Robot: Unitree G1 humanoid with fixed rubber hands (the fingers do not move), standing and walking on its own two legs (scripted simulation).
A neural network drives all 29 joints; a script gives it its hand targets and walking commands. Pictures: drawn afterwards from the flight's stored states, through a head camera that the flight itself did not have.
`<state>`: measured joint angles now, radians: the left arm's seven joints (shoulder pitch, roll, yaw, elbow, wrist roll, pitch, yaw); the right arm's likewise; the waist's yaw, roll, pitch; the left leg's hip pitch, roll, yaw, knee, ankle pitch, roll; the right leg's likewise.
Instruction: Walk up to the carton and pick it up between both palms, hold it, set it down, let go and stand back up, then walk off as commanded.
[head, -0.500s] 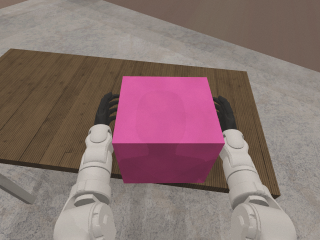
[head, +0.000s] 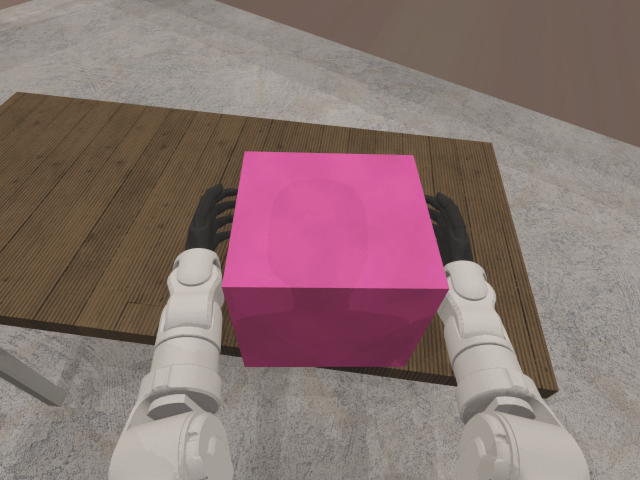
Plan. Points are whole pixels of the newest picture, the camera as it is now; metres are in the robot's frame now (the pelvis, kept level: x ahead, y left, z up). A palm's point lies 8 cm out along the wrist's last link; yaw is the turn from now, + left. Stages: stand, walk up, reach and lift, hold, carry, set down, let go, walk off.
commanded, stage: reach and lift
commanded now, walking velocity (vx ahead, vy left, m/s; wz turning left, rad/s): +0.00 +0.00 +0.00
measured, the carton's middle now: (327, 262) +0.40 +0.03 +0.03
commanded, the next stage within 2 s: none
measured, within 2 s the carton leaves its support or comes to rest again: leaves its support in 0.82 s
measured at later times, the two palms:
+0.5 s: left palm (203, 245) +0.38 +0.19 +0.07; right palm (452, 255) +0.40 -0.13 +0.07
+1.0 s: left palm (201, 238) +0.37 +0.19 +0.11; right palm (468, 260) +0.38 -0.13 +0.10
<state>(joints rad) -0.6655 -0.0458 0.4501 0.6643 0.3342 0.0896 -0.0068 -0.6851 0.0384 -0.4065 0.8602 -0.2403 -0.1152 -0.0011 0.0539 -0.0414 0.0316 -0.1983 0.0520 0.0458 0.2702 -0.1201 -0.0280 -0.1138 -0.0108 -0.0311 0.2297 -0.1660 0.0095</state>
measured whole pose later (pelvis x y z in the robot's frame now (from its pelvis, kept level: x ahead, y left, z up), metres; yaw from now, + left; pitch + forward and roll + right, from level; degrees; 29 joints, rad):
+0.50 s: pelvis +0.00 +0.00 +0.00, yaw +1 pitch +4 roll +0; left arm -0.68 -0.02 0.43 0.70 0.30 0.08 0.00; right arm -0.70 0.03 -0.38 0.90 -0.21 -0.14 -0.03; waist 0.04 -0.04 0.02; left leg -0.23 0.06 0.04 0.28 -0.11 -0.03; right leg -0.14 -0.01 -0.05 0.24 -0.16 0.00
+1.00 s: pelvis -0.02 +0.00 +0.00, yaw +1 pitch +1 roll -1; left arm -0.74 0.02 0.32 0.75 0.22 0.19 0.06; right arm -0.70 -0.04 -0.24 0.93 -0.06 -0.07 -0.10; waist 0.02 -0.03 -0.02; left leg -0.22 0.05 0.03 0.30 -0.10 -0.02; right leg -0.12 -0.01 -0.06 0.25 -0.15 0.01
